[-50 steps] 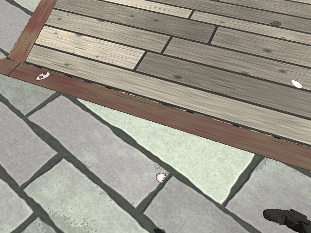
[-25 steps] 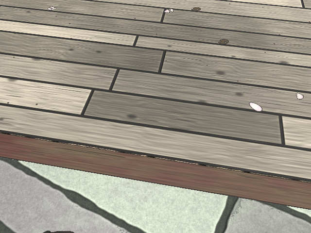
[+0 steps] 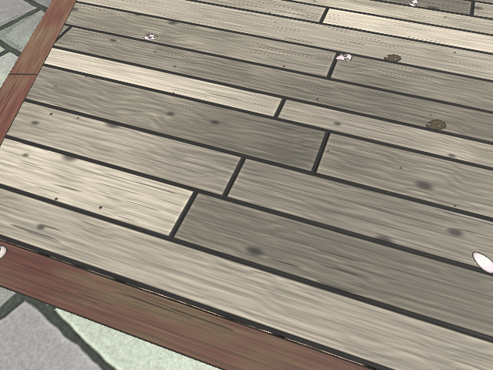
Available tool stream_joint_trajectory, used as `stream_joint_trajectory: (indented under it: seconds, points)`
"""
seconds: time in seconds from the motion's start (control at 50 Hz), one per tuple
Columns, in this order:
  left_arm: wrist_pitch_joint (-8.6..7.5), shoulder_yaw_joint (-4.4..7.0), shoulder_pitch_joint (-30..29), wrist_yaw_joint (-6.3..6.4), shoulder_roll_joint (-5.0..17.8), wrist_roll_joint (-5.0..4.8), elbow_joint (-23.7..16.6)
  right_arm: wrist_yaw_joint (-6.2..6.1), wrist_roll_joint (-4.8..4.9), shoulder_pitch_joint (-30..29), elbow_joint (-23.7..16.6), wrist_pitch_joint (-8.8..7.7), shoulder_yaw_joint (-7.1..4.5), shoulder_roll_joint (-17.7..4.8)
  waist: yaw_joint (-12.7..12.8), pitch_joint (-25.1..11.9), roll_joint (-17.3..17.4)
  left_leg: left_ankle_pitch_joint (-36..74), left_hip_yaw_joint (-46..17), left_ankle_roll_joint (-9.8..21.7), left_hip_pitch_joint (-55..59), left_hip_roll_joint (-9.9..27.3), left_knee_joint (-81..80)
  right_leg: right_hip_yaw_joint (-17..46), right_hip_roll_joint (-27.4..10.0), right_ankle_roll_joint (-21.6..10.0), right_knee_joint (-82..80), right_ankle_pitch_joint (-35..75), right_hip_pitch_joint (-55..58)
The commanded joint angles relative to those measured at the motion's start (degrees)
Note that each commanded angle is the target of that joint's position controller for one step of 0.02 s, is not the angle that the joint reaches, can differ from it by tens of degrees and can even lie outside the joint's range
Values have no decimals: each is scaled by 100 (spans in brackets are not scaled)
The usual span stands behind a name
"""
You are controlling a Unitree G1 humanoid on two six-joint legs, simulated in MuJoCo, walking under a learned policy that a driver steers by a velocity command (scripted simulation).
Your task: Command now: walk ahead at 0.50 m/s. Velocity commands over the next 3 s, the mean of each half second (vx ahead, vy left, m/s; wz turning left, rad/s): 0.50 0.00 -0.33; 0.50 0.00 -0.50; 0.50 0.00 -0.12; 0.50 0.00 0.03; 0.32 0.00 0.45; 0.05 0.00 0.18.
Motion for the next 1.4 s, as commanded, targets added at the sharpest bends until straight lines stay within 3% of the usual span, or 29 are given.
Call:
stream_joint_trajectory:
  seconds: [0.02,0.06,0.1,0.12,0.14,0.16,0.18,0.22,0.32,0.44,0.54,0.6,0.64,0.66,0.68,0.7,0.72,0.78,0.84,0.94,1.08,1.12,1.16,1.18,1.2,1.22,1.26,1.3,1.4]
  points:
    - [36,240,208,51,1021,-43,-105,104,32,-752,-578,-134,-55,-390,-13,407,-613,-233,59,139,-101,-114,-366,770,-1751,-840,-146,1625,121]
    - [92,266,177,71,1075,-66,-71,132,19,-566,-572,-176,-107,-537,-209,302,-694,-650,83,267,383,-238,-559,924,-1830,-745,219,2187,260]
    - [136,232,-20,82,1017,-56,-128,71,-20,732,-196,-210,-320,-928,-898,-480,-638,-653,290,506,2328,-481,-761,691,-1413,-518,1629,3421,-107]
    - [122,107,-31,80,712,58,-288,3,-116,1799,1,-207,-451,-1353,-1284,-1392,-118,-493,-657,848,4153,462,-487,435,-1034,-296,3330,2190,-1242]
    - [5,-98,730,45,-24,31,-354,1,-128,2111,135,-152,-543,-1779,-938,-2169,1454,-1585,-3201,1677,6073,1825,-1041,285,-38,76,5328,-1379,-3506]
    - [-85,45,445,32,591,-106,-253,-6,-91,2132,91,-140,-391,-1180,-1175,-2123,993,-2378,-3687,1594,5857,1780,-1514,1044,-242,57,6075,-1915,-4069]
    - [-121,151,-63,29,907,-227,-422,-32,-83,1722,51,-157,-304,-930,-1136,-1243,721,-2311,-2809,1312,5151,1609,-1636,1001,-505,-2,6236,-1458,-4431]
    - [-73,185,-453,87,797,-135,-485,-28,-114,1004,17,-190,-208,-593,-817,-435,303,-1556,-1635,1086,3741,1201,-2015,856,-931,26,5769,-606,-4095]
    - [260,203,-391,82,361,-108,-566,-56,-178,698,193,-320,-249,-589,-410,40,210,-506,-260,1076,2783,1002,-2657,914,-1163,120,5168,195,-3739]
    - [222,148,-1296,-90,233,-41,-908,-194,-156,889,361,-239,-322,-826,-645,329,15,-98,858,922,3050,826,-2791,529,-1047,149,3387,1697,-3839]
    - [229,100,-2077,-255,227,-43,-1344,-219,-27,1326,550,-55,-406,-1026,-887,576,-42,419,1206,835,4015,1112,-2444,130,-909,-65,2598,1306,-4069]
    - [262,219,-1805,-309,463,-51,-1457,-245,54,1180,511,70,-472,-1246,-555,224,216,2805,1431,659,4354,1159,-1489,-308,-466,-363,2518,467,-3307]
    - [281,495,-407,-256,918,-87,-1147,-262,103,970,449,153,-468,-1299,265,-529,177,3543,1646,407,3870,879,467,-492,44,-715,2082,574,-1356]
    - [339,710,496,-128,1453,-87,-925,-272,-29,1041,350,112,-379,-1079,584,-1043,-452,1739,1662,111,2453,612,2261,632,-514,-1039,1884,575,382]
    - [282,745,224,-102,1994,-121,-978,-198,-224,1500,37,-57,-120,-188,-218,-1393,-1801,-3591,986,-227,-69,-649,4130,3919,-1855,-2065,1243,-279,1971]
    - [186,604,412,-148,1565,-47,-1147,-110,28,946,-61,-311,-156,-612,193,-2004,-1132,-3811,-308,-119,-726,-717,4706,5082,-2217,-2248,435,-868,2279]
    - [98,508,210,-162,1222,-10,-1102,-63,230,451,-213,-437,-216,-838,228,-1217,-872,-3251,-336,39,-1205,-429,4570,4272,-2084,-1948,351,-449,1828]
    - [36,325,-800,-118,678,33,-1353,-134,-64,546,-56,-425,-290,-907,-453,-404,-358,-2224,-377,75,-124,128,3274,2625,-1420,-1480,251,1153,-307]
    - [5,341,-741,-22,817,13,-1365,-132,-142,558,-104,-228,-273,-721,-591,-266,-362,-1855,-221,-180,168,109,2514,2131,-1277,-1508,32,1962,-953]
    - [18,328,-297,101,857,2,-1165,-56,-130,-348,-325,-213,-122,-403,-206,-2,-596,168,-1,-302,463,-145,426,1303,-828,-1071,-53,1819,-1275]
    - [82,331,297,116,912,-14,-796,117,-49,-1031,-617,-332,-119,-617,46,292,-705,-92,-40,84,80,-312,-589,1811,-1460,-959,423,1778,22]
    - [136,354,229,143,981,-3,-781,135,-43,-711,-559,-362,-159,-728,-158,165,-848,-598,85,265,483,-441,-677,1825,-1513,-841,783,2759,283]
    - [167,291,-2,135,889,25,-873,92,-97,597,-214,-382,-327,-1065,-844,-751,-785,-317,160,639,2504,-474,-702,1437,-1052,-588,2263,4095,-112]
    - [152,176,116,131,627,143,-990,64,-167,1573,-89,-372,-399,-1410,-1130,-1644,-114,-202,-1056,1090,4295,567,-452,1193,-596,-382,3962,2509,-1297]
    - [56,56,912,90,159,-10,-952,117,-124,1982,155,-314,-466,-1577,-812,-2219,1635,-1619,-3672,1912,5940,1634,-1181,972,309,9,5769,-1576,-3379]
    - [-6,131,524,77,706,-86,-915,130,39,1911,134,-296,-322,-1046,-1041,-1765,958,-2800,-3987,1704,5770,1520,-1618,1399,17,-32,6291,-1835,-4096]
    - [-69,178,-470,69,874,-93,-1169,80,-47,1097,-20,-228,-214,-783,-897,-452,18,-2140,-2554,1349,4178,1139,-1879,963,-541,-37,6037,-830,-4240]
    - [-56,209,-489,61,734,9,-1190,74,-162,829,-36,-236,-141,-625,-590,-164,82,-1147,-1892,1315,3273,819,-2132,884,-863,12,5480,-378,-3774]
    - [44,119,-790,77,406,56,-1317,8,-67,993,146,-253,-196,-878,-523,-2,130,-104,-1028,1435,2862,679,-2602,630,-1060,271,4245,266,-3847]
